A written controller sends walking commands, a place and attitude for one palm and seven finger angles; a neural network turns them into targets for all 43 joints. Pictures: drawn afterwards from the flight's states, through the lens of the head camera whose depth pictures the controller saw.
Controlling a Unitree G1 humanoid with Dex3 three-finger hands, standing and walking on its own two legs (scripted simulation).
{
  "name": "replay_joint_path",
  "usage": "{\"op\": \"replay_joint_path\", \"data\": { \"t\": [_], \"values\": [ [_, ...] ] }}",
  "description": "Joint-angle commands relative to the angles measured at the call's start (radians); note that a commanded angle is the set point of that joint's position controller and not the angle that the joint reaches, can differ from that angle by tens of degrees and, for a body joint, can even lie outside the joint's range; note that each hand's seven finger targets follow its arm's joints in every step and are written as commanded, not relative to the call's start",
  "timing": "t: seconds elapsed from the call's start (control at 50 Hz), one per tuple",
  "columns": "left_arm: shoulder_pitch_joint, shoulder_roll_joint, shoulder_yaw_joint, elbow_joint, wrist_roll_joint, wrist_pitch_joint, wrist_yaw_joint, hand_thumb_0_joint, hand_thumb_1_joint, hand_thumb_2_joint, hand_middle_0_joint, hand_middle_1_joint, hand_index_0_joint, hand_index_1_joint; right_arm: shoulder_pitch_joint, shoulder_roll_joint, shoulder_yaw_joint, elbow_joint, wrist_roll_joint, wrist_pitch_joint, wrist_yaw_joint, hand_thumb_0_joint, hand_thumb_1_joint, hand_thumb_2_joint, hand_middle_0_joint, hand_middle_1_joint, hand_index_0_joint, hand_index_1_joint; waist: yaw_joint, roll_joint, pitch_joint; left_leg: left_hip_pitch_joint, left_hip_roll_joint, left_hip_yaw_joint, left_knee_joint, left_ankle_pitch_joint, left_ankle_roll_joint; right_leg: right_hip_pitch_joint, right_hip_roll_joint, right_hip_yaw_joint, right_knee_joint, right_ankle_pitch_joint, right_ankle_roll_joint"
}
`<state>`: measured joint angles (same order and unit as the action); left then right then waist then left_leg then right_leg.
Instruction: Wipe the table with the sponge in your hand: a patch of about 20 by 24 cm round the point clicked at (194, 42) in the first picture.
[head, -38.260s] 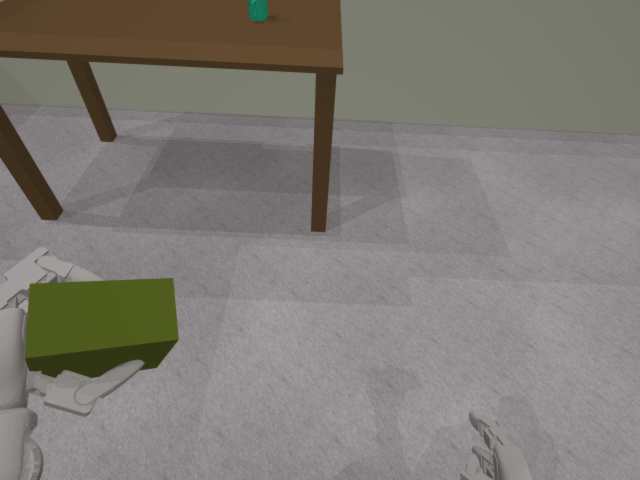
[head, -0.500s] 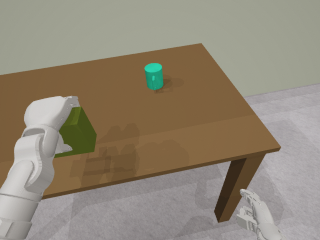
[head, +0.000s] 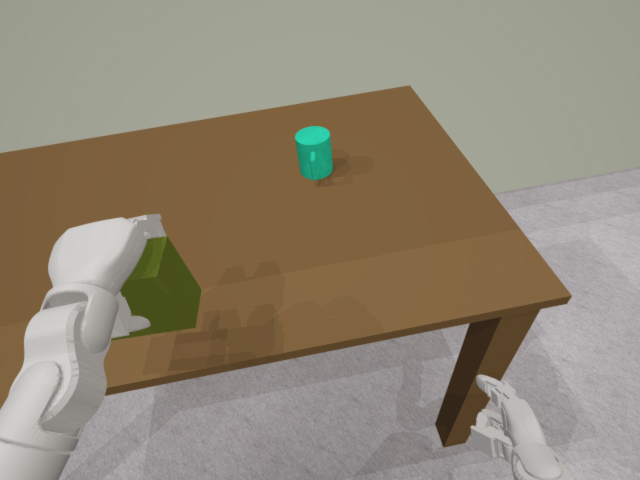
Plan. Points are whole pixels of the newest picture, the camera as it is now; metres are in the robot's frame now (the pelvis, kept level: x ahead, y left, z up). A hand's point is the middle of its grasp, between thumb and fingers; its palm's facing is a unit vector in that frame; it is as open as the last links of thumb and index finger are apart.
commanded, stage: bring the sponge back beside the body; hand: left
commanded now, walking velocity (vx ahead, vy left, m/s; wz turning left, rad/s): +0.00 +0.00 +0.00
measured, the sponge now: (141, 298) +0.26 +0.28 +0.11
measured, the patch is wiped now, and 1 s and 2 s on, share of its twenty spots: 1.00 1.00 1.00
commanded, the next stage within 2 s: step back with the hand held close in 1.24 s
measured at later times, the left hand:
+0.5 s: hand (117, 315) +0.22 +0.27 +0.13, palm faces +0.05 -0.07 -1.00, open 10.1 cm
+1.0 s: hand (95, 355) +0.18 +0.28 +0.13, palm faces +0.06 -0.08 -0.99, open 10.1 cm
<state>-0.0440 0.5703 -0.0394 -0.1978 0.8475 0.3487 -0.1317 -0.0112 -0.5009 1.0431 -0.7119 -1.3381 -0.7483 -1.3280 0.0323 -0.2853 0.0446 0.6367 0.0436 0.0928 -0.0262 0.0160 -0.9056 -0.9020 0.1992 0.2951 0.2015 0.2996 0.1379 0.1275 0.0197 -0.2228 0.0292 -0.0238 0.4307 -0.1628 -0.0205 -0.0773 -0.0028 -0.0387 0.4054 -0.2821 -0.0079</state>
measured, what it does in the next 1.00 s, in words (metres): stands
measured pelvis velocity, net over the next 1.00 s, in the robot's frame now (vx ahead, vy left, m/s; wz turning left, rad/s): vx -0.01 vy -0.01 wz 0.00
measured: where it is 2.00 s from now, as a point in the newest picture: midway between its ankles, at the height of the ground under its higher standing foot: outside the picture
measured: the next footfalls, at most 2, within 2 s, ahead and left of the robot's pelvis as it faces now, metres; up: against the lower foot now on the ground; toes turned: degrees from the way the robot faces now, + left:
none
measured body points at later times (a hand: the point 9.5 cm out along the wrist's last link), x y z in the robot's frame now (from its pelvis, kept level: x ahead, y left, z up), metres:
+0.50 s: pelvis -0.01 -0.01 +0.00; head -0.02 -0.05 +0.45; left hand +0.22 +0.27 +0.19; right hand +0.25 -0.20 -0.08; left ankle +0.05 +0.13 -0.74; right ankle -0.04 -0.12 -0.74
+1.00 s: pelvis -0.01 -0.01 +0.00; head -0.03 -0.05 +0.44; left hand +0.17 +0.28 +0.18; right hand +0.24 -0.20 -0.08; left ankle +0.05 +0.13 -0.74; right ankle -0.04 -0.12 -0.74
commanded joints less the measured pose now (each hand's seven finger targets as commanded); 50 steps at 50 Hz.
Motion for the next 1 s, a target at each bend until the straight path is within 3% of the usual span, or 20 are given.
{"op": "replay_joint_path", "data": {
  "t": [0.0, 0.12, 0.16, 0.22, 0.28, 0.32, 0.34, 0.42, 0.48, 0.52, 0.54, 0.62, 0.68, 0.72, 0.76, 0.82, 0.84, 0.9, 0.92, 0.98],
  "values": [
    [-0.281, 0.275, 0.185, -0.197, 0.038, -0.001, 0.057, 0.0, 0.1, 1.3, -1.2, -1.6, -1.2, -1.6, -0.212, -0.091, -0.039, -0.176, -0.001, -0.056, -0.01, 0.0, -0.9, -0.9, 0.2, 0.3, 0.2, 0.3, -0.005, -0.058, -0.245, 0.179, -0.061, 0.027, -0.018, 0.192, 0.06, -0.041, 0.051, 0.013, -0.061, 0.26, -0.046],
    [-0.233, 0.277, 0.203, -0.243, 0.026, -0.012, 0.044, 0.0, 0.1, 1.3, -1.2, -1.6, -1.2, -1.6, -0.249, -0.084, -0.031, -0.193, 0.003, -0.067, -0.014, 0.0, -0.9, -0.9, 0.2, 0.3, 0.2, 0.3, -0.003, -0.033, -0.226, 0.184, -0.059, 0.018, -0.019, 0.164, 0.059, -0.046, 0.06, 0.044, -0.067, 0.231, -0.056],
    [-0.199, 0.261, 0.19, -0.203, 0.022, -0.014, 0.045, 0.0, 0.1, 1.3, -1.2, -1.6, -1.2, -1.6, -0.215, -0.083, -0.03, -0.178, -0.005, -0.067, -0.015, 0.0, -0.9, -0.9, 0.2, 0.3, 0.2, 0.3, -0.007, -0.068, -0.209, 0.173, -0.059, 0.027, -0.012, 0.173, 0.058, -0.055, 0.049, 0.019, -0.069, 0.24, -0.045],
    [-0.175, 0.287, 0.219, -0.27, 0.022, -0.019, 0.041, 0.0, 0.1, 1.3, -1.2, -1.6, -1.2, -1.6, -0.249, -0.086, -0.03, -0.198, 0.002, -0.064, -0.013, 0.0, -0.9, -0.9, 0.2, 0.3, 0.2, 0.3, -0.002, -0.035, -0.208, 0.173, -0.059, 0.018, -0.013, 0.157, 0.058, -0.05, 0.059, 0.05, -0.065, 0.226, -0.054],
    [-0.154, 0.252, 0.187, -0.254, 0.021, -0.025, 0.046, 0.0, 0.1, 1.3, -1.2, -1.6, -1.2, -1.6, -0.219, -0.084, -0.031, -0.183, -0.008, -0.06, -0.014, 0.0, -0.9, -0.9, 0.2, 0.3, 0.2, 0.3, -0.004, -0.026, -0.187, 0.17, -0.057, 0.026, -0.013, 0.158, 0.056, -0.068, 0.05, 0.02, -0.072, 0.214, -0.045],
    [-0.149, 0.282, 0.222, -0.309, 0.022, -0.032, 0.052, 0.0, 0.1, 1.3, -1.2, -1.6, -1.2, -1.6, -0.25, -0.083, -0.032, -0.201, -0.002, -0.069, -0.016, 0.0, -0.9, -0.9, 0.2, 0.3, 0.2, 0.3, 0.001, -0.027, -0.2, 0.175, -0.056, 0.016, -0.016, 0.137, 0.057, -0.057, 0.061, 0.052, -0.069, 0.194, -0.055],
    [-0.143, 0.275, 0.21, -0.312, 0.026, -0.033, 0.059, 0.0, 0.1, 1.3, -1.2, -1.6, -1.2, -1.6, -0.222, -0.078, -0.029, -0.199, -0.011, -0.072, -0.016, 0.0, -0.9, -0.9, 0.2, 0.3, 0.2, 0.3, 0.01, -0.031, -0.224, 0.171, -0.063, 0.027, -0.007, 0.159, 0.058, -0.05, 0.048, 0.028, -0.059, 0.207, -0.048],
    [-0.07, 0.293, 0.252, -0.325, 0.016, -0.033, 0.07, 0.0, 0.1, 1.3, -1.2, -1.6, -1.2, -1.6, -0.242, -0.083, -0.036, -0.2, -0.003, -0.07, -0.014, 0.0, -0.9, -0.9, 0.2, 0.3, 0.2, 0.3, 0.008, -0.032, -0.193, 0.169, -0.057, 0.018, -0.007, 0.147, 0.055, -0.057, 0.06, 0.063, -0.066, 0.204, -0.055],
    [-0.027, 0.259, 0.225, -0.301, 0.01, -0.032, 0.08, 0.0, 0.1, 1.3, -1.2, -1.6, -1.2, -1.6, -0.208, -0.082, -0.039, -0.189, -0.011, -0.068, -0.013, 0.0, -0.9, -0.9, 0.2, 0.3, 0.2, 0.3, 0.009, -0.052, -0.168, 0.159, -0.056, 0.031, -0.003, 0.145, 0.055, -0.074, 0.048, 0.028, -0.071, 0.196, -0.041],
    [-0.018, 0.285, 0.252, -0.372, 0.01, -0.037, 0.084, 0.0, 0.1, 1.3, -1.2, -1.6, -1.2, -1.6, -0.248, -0.082, -0.039, -0.207, -0.004, -0.076, -0.013, 0.0, -0.9, -0.9, 0.2, 0.3, 0.2, 0.3, 0.012, -0.021, -0.186, 0.169, -0.057, 0.019, -0.004, 0.132, 0.055, -0.065, 0.061, 0.064, -0.064, 0.181, -0.053],
    [-0.016, 0.275, 0.238, -0.383, 0.014, -0.041, 0.089, 0.0, 0.1, 1.3, -1.2, -1.6, -1.2, -1.6, -0.215, -0.078, -0.036, -0.203, -0.013, -0.08, -0.012, 0.0, -0.9, -0.9, 0.2, 0.3, 0.2, 0.3, 0.018, -0.024, -0.215, 0.167, -0.06, 0.029, 0.005, 0.159, 0.056, -0.055, 0.048, 0.033, -0.052, 0.205, -0.047],
    [0.081, 0.266, 0.257, -0.395, -0.003, -0.039, 0.089, 0.0, 0.1, 1.3, -1.2, -1.6, -1.2, -1.6, -0.236, -0.08, -0.043, -0.209, -0.004, -0.08, -0.009, 0.0, -0.9, -0.9, 0.2, 0.3, 0.2, 0.3, 0.01, -0.05, -0.165, 0.162, -0.054, 0.02, 0.004, 0.133, 0.055, -0.077, 0.062, 0.064, -0.064, 0.187, -0.049],
    [0.114, 0.252, 0.245, -0.379, 0.0, -0.044, 0.098, 0.0, 0.1, 1.3, -1.2, -1.6, -1.2, -1.6, -0.196, -0.08, -0.045, -0.197, -0.014, -0.078, -0.008, 0.0, -0.9, -0.9, 0.2, 0.3, 0.2, 0.3, 0.014, -0.055, -0.152, 0.149, -0.053, 0.029, 0.008, 0.129, 0.054, -0.089, 0.05, 0.033, -0.065, 0.175, -0.039],
    [0.126, 0.273, 0.269, -0.427, -0.002, -0.043, 0.101, 0.0, 0.1, 1.3, -1.2, -1.6, -1.2, -1.6, -0.234, -0.078, -0.043, -0.213, -0.007, -0.084, -0.01, 0.0, -0.9, -0.9, 0.2, 0.3, 0.2, 0.3, 0.014, -0.038, -0.159, 0.157, -0.054, 0.018, 0.01, 0.121, 0.055, -0.084, 0.062, 0.07, -0.064, 0.167, -0.048],
    [0.156, 0.251, 0.256, -0.395, -0.005, -0.046, 0.107, 0.0, 0.1, 1.3, -1.2, -1.6, -1.2, -1.6, -0.193, -0.076, -0.045, -0.201, -0.016, -0.085, -0.01, 0.0, -0.9, -0.9, 0.2, 0.3, 0.2, 0.3, 0.013, -0.057, -0.143, 0.15, -0.052, 0.029, 0.016, 0.129, 0.054, -0.096, 0.05, 0.036, -0.065, 0.169, -0.038],
    [0.17, 0.265, 0.272, -0.458, -0.007, -0.053, 0.108, 0.0, 0.1, 1.3, -1.2, -1.6, -1.2, -1.6, -0.234, -0.074, -0.044, -0.218, -0.008, -0.088, -0.013, 0.0, -0.9, -0.9, 0.2, 0.3, 0.2, 0.3, 0.016, -0.024, -0.148, 0.16, -0.052, 0.016, 0.007, 0.102, 0.055, -0.092, 0.063, 0.069, -0.068, 0.137, -0.048],
    [0.173, 0.268, 0.268, -0.456, -0.003, -0.055, 0.114, 0.0, 0.1, 1.3, -1.2, -1.6, -1.2, -1.6, -0.196, -0.074, -0.042, -0.212, -0.018, -0.09, -0.013, 0.0, -0.9, -0.9, 0.2, 0.3, 0.2, 0.3, 0.021, -0.038, -0.161, 0.15, -0.054, 0.024, 0.014, 0.122, 0.055, -0.085, 0.049, 0.036, -0.058, 0.151, -0.04],
    [0.152, 0.253, 0.251, -0.437, -0.004, -0.058, 0.115, 0.0, 0.1, 1.3, -1.2, -1.6, -1.2, -1.6, -0.191, -0.078, -0.048, -0.199, -0.018, -0.082, -0.017, 0.0, -0.9, -0.9, 0.2, 0.3, 0.2, 0.3, 0.006, -0.046, -0.13, 0.162, -0.05, 0.027, 0.013, 0.111, 0.054, -0.109, 0.05, 0.037, -0.077, 0.146, -0.035],
    [0.135, 0.258, 0.259, -0.458, 0.0, -0.057, 0.114, 0.0, 0.1, 1.3, -1.2, -1.6, -1.2, -1.6, -0.23, -0.073, -0.043, -0.212, -0.009, -0.093, -0.019, 0.0, -0.9, -0.9, 0.2, 0.3, 0.2, 0.3, 0.003, -0.023, -0.123, 0.166, -0.049, 0.015, 0.007, 0.095, 0.053, -0.112, 0.064, 0.071, -0.08, 0.122, -0.048],
    [0.152, 0.243, 0.244, -0.403, -0.001, -0.06, 0.117, 0.0, 0.1, 1.3, -1.2, -1.6, -1.2, -1.6, -0.187, -0.077, -0.047, -0.191, -0.019, -0.089, -0.021, 0.0, -0.9, -0.9, 0.2, 0.3, 0.2, 0.3, 0.007, -0.043, -0.125, 0.166, -0.05, 0.026, 0.008, 0.108, 0.054, -0.107, 0.051, 0.04, -0.081, 0.139, -0.038]
  ]
}}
